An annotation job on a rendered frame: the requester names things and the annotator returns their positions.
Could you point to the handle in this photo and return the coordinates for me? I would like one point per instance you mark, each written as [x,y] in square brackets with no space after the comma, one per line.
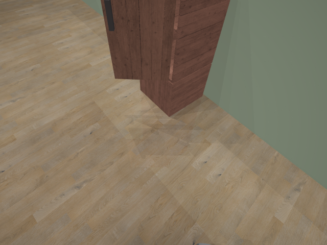
[109,14]

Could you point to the cupboard door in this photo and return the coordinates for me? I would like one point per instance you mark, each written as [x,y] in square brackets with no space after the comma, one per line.
[141,43]

